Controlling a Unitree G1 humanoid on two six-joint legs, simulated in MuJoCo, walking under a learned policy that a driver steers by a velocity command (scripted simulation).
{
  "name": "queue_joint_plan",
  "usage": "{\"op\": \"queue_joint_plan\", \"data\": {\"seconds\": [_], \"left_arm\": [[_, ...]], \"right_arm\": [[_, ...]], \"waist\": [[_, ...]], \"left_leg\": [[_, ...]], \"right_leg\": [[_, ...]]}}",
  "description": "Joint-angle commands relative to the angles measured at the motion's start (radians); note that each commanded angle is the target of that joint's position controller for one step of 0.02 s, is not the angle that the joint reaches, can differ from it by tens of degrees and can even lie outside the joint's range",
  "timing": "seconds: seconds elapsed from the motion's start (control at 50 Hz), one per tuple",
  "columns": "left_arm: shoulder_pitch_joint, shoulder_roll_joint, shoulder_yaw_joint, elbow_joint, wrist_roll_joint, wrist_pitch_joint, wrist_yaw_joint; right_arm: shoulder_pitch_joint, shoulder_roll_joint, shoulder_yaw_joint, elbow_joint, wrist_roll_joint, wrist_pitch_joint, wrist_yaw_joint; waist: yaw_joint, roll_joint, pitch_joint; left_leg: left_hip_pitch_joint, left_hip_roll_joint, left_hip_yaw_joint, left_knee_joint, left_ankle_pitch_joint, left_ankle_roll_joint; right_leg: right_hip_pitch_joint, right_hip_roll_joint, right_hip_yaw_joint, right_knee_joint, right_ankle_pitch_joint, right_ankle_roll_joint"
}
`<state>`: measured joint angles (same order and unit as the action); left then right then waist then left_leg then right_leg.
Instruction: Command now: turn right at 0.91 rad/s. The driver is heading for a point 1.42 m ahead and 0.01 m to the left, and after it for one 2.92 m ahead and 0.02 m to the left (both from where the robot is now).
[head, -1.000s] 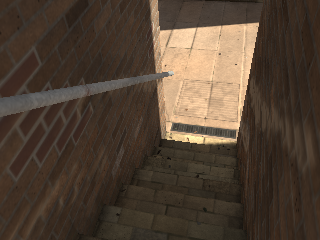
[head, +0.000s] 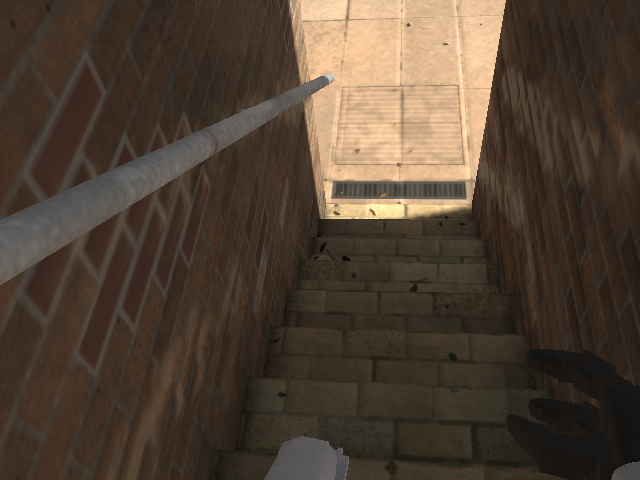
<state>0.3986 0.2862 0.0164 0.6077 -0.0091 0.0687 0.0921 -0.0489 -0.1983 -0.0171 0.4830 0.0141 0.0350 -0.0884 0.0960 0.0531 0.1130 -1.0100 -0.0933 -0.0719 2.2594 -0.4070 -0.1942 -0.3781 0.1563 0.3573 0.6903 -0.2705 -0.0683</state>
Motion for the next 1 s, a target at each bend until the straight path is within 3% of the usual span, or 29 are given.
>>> {"op": "queue_joint_plan", "data": {"seconds": [0.02, 0.06, 0.12, 0.16, 0.18, 0.2, 0.22, 0.24, 0.26, 0.28, 0.3, 0.32, 0.34, 0.36, 0.4, 0.44, 0.46, 0.48, 0.5, 0.52, 0.54, 0.56, 0.58, 0.6, 0.62, 0.68, 0.76, 0.84, 1.0], "left_arm": [[0.067, 0.189, 0.061, -0.077, -0.022, -0.012, 0.003], [0.06, 0.1, 0.053, -0.081, -0.038, -0.013, -0.014], [-0.156, 0.186, 0.088, -0.144, -0.025, 0.011, -0.026], [-0.281, 0.155, 0.086, -0.126, -0.028, 0.001, -0.022], [-0.655, 0.243, 0.076, -0.261, 0.03, 0.012, -0.014], [-0.674, 0.144, 0.058, -0.291, 0.055, -0.004, -0.044], [-0.654, 0.098, 0.057, -0.246, 0.032, -0.033, -0.075], [-0.481, 0.058, 0.06, -0.01, 0.018, -0.053, -0.106], [-0.37, -0.052, 0.045, 0.038, 0.007, -0.056, -0.12], [-0.343, -0.125, 0.018, -0.027, -0.02, -0.051, -0.101], [-0.356, -0.124, 0.005, -0.043, -0.018, -0.026, -0.098], [-0.281, -0.147, -0.008, -0.134, -0.049, 0.018, -0.086], [-0.303, -0.048, -0.011, -0.218, -0.067, 0.051, -0.071], [-0.361, 0.064, 0.005, -0.259, -0.052, 0.068, -0.062], [-0.335, 0.13, 0.029, -0.256, -0.039, 0.073, -0.065], [-0.436, 0.086, 0.022, -0.301, -0.019, 0.04, -0.067], [-0.488, 0.035, -0.004, -0.315, -0.017, 0.028, -0.059], [-0.412, -0.002, -0.022, -0.283, -0.021, 0.03, -0.057], [-0.398, 0.004, -0.033, -0.281, -0.017, 0.029, -0.057], [-0.413, -0.081, -0.075, -0.328, -0.027, 0.022, -0.066], [-0.297, -0.125, -0.089, -0.231, -0.01, 0.014, -0.071], [-0.252, -0.056, -0.053, -0.142, -0.025, 0.015, -0.085], [-0.184, 0.133, 0.019, -0.044, -0.037, -0.022, -0.113], [-0.083, 0.002, 0.004, -0.026, -0.014, -0.083, -0.109], [-0.078, -0.079, -0.003, 0.0, 0.025, -0.098, -0.099], [-0.11, -0.073, 0.004, 0.055, 0.023, -0.07, -0.069], [-0.312, -0.191, -0.068, 0.002, 0.052, -0.017, -0.064], [-0.182, -0.095, -0.043, -0.004, 0.049, -0.053, -0.029], [-0.162, -0.076, -0.045, -0.021, 0.065, -0.055, -0.026]], "right_arm": [[-0.125, -0.038, -0.006, -0.141, -0.002, -0.031, 0.007], [-0.128, -0.018, -0.02, -0.129, -0.02, -0.036, 0.003], [0.116, -0.077, -0.039, -0.06, -0.039, -0.078, 0.036], [0.565, -0.16, -0.094, 0.096, -0.038, -0.052, 0.053], [0.855, -0.21, -0.103, 0.187, -0.048, -0.049, 0.08], [0.896, -0.266, -0.113, 0.263, -0.055, -0.089, 0.099], [0.915, -0.223, -0.082, 0.265, -0.094, -0.115, 0.088], [1.103, 0.019, -0.05, 0.356, -0.035, -0.076, 0.103], [1.212, 0.018, -0.026, 0.397, 0.018, -0.042, 0.111], [1.081, 0.032, 0.01, 0.389, 0.005, -0.026, 0.105], [0.912, 0.019, 0.048, 0.33, 0.014, -0.026, 0.075], [0.569, -0.079, 0.058, 0.265, -0.014, -0.031, 0.046], [0.222, -0.257, 0.022, 0.141, -0.023, -0.052, 0.003], [0.121, -0.317, 0.008, 0.1, -0.034, -0.058, -0.023], [0.166, -0.423, -0.019, 0.118, -0.033, -0.055, -0.03], [0.447, -0.451, -0.039, 0.23, 0.013, -0.073, -0.006], [0.618, -0.472, -0.054, 0.292, 0.03, -0.081, -0.012], [0.68, -0.454, -0.057, 0.317, 0.028, -0.065, -0.009], [0.655, -0.438, -0.065, 0.31, 0.028, -0.052, -0.005], [0.655, -0.418, -0.089, 0.336, 0.099, 0.006, -0.014], [0.715, -0.381, -0.096, 0.368, 0.084, 0.024, 0.0], [0.768, -0.259, -0.08, 0.367, 0.104, -0.003, 0.033], [0.757, -0.169, -0.065, 0.298, 0.099, -0.077, 0.061], [0.604, -0.155, -0.083, 0.276, 0.091, -0.126, 0.09], [0.499, -0.209, -0.103, 0.289, 0.083, -0.135, 0.098], [0.436, -0.083, -0.077, 0.301, -0.002, -0.076, 0.088], [0.379, 0.022, -0.035, 0.244, -0.012, 0.008, 0.08], [0.307, -0.016, -0.014, 0.199, -0.024, 0.0, 0.08], [0.24, -0.054, -0.041, 0.172, -0.01, 0.019, 0.087]], "waist": [[0.025, -0.222, -0.22], [0.039, -0.289, -0.177], [-0.114, -0.299, -0.19], [-0.318, -0.149, -0.132], [-0.585, -0.035, -0.065], [-0.585, 0.407, 0.103], [-0.581, 0.387, 0.24], [-0.625, 0.125, -0.025], [-0.616, 0.154, -0.107], [-0.442, 0.236, 0.071], [-0.327, 0.141, 0.136], [-0.057, 0.273, 0.153], [0.054, 0.34, 0.291], [0.044, 0.215, 0.314], [-0.041, 0.077, 0.219], [-0.184, -0.048, 0.205], [-0.252, -0.074, 0.129], [-0.231, -0.139, 0.066], [-0.225, -0.105, 0.027], [-0.201, 0.046, 0.045], [-0.185, 0.135, -0.013], [-0.205, 0.032, 0.058], [-0.228, -0.446, 0.005], [-0.118, -0.42, 0.074], [-0.099, -0.222, 0.085], [-0.147, -0.091, -0.108], [-0.229, -0.012, -0.185], [-0.183, -0.04, -0.176], [-0.117, -0.138, -0.111]], "left_leg": [[-0.18, 0.011, -0.051, -0.002, -0.05, 0.021], [-0.102, 0.01, -0.013, -0.323, -0.014, 0.038], [0.613, 0.05, 0.034, -0.8, 0.131, 0.095], [1.148, 0.127, -0.002, -1.554, 0.268, 0.196], [0.982, -0.017, -0.07, -1.741, -0.044, 0.215], [0.764, 0.104, -0.466, -2.029, -0.51, 0.271], [0.512, 0.188, -0.759, -1.967, -0.645, 0.254], [0.97, 0.036, 0.099, -1.187, -0.086, 0.249], [0.995, -0.031, 0.143, -1.173, -0.242, 0.257], [0.632, 0.056, -0.202, -1.506, -0.518, 0.312], [0.451, 0.164, -0.243, -1.619, -0.436, 0.299], [0.085, 0.338, -0.746, -2.037, -0.866, 0.332], [-0.256, 0.468, -1.103, -2.282, -1.086, 0.348], [-0.339, 0.502, -1.109, -2.273, -1.045, 0.377], [-0.231, 0.389, -0.925, -2.168, -0.861, 0.396], [0.04, 0.293, -0.757, -2.031, -0.507, 0.389], [0.253, 0.383, -0.755, -2.074, -0.301, 0.389], [0.362, 0.327, -0.683, -2.045, -0.292, 0.385], [0.434, 0.291, -0.586, -2.016, -0.223, 0.362], [0.418, 0.147, -0.472, -2.015, -0.334, 0.326], [0.398, 0.068, -0.246, -2.013, -0.214, 0.265], [0.364, 0.011, -0.173, -1.947, -0.079, 0.245], [0.24, 0.002, -0.063, -1.736, -0.161, 0.319], [0.103, 0.115, -0.233, -1.778, -0.13, 0.34], [0.12, 0.126, -0.365, -1.792, 0.027, 0.336], [0.353, 0.059, -0.292, -1.629, 0.431, 0.301], [0.798, 0.033, -0.093, -1.582, 0.519, 0.249], [0.704, 0.083, -0.193, -1.776, 0.641, 0.249], [0.724, 0.116, -0.185, -1.825, 0.547, 0.207]], "right_leg": [[0.394, -0.262, 0.331, -0.086, 0.605, -0.278], [0.375, -0.189, 0.247, -0.056, 0.54, -0.252], [-0.106, -0.164, 0.202, -0.303, 0.24, -0.162], [-0.461, -0.102, 0.17, -0.146, -0.548, -0.053], [-0.592, -0.032, -0.084, 0.147, -0.821, -0.012], [-0.673, 0.117, -0.207, 0.549, -0.759, 0.015], [-0.731, 0.105, 0.001, 0.695, -0.599, 0.0], [-0.665, 0.132, -0.029, 1.035, -0.715, 0.065], [-0.714, 0.202, -0.215, 1.375, -0.867, 0.091], [-0.775, 0.257, -0.179, 1.601, -0.702, 0.078], [-0.765, 0.244, -0.12, 1.876, -0.551, 0.06], [-0.694, 0.117, -0.084, 1.881, -0.357, 0.064], [-0.546, -0.047, -0.082, 1.796, -0.114, 0.119], [-0.459, -0.082, -0.106, 1.825, 0.045, 0.168], [-0.345, -0.062, -0.205, 1.836, -0.015, 0.236], [-0.358, -0.093, -0.216, 1.721, -0.216, 0.232], [-0.398, -0.141, -0.177, 1.767, -0.425, 0.215], [-0.346, -0.136, -0.307, 1.549, -0.624, 0.193], [-0.282, -0.156, -0.369, 1.304, -0.648, 0.174], [-0.165, -0.106, -0.434, 0.717, -1.074, 0.144], [0.088, -0.024, -0.592, 0.457, -1.042, 0.116], [0.129, 0.015, -0.426, 0.273, -1.0, -0.021], [0.063, -0.21, 0.093, 0.187, -0.572, -0.201], [0.085, -0.325, 0.401, 0.066, -0.296, -0.301], [0.116, -0.312, 0.39, 0.201, 0.061, -0.303], [0.015, -0.302, 0.135, 0.284, 0.363, -0.164], [-0.302, -0.219, -0.085, 0.189, 0.094, -0.059], [-0.082, -0.253, 0.007, 0.15, 0.216, -0.056], [-0.135, -0.294, 0.026, 0.147, 0.22, -0.104]]}}
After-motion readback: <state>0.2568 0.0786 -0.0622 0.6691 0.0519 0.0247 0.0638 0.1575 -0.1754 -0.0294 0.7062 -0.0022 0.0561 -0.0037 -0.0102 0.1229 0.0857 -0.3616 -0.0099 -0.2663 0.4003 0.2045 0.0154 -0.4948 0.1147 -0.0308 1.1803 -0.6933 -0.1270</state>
